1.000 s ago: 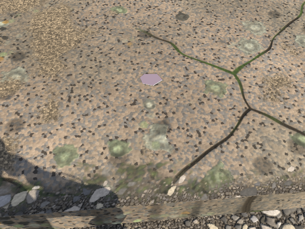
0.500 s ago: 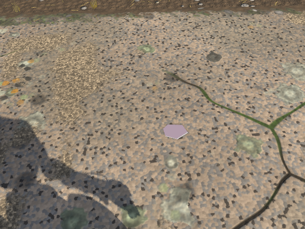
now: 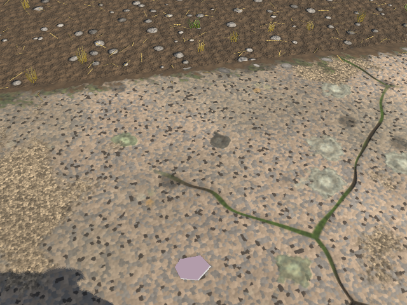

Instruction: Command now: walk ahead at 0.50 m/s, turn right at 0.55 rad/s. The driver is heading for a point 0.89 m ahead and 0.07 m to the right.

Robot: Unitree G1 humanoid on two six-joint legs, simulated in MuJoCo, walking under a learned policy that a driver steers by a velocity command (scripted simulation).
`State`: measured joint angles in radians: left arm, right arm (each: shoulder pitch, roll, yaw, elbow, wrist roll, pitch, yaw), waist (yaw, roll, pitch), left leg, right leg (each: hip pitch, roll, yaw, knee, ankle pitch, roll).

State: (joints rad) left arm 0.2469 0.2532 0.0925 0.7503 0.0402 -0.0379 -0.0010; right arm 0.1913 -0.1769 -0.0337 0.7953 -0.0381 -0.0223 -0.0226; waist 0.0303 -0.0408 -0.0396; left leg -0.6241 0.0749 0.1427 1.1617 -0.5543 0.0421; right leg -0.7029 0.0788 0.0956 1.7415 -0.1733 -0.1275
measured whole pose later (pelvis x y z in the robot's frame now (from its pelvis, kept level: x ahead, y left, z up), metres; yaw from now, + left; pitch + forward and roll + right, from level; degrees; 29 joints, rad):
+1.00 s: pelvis +0.60 -0.06 +0.07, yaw -9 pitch +1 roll +0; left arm 0.37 0.24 0.03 0.84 0.03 -0.07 0.02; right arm 0.17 -0.26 -0.05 0.71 -0.02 -0.04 0.02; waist 0.02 0.00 0.05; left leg -0.47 -0.09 0.08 0.59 -0.16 0.14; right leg -0.16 0.05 -0.04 1.11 -0.43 -0.04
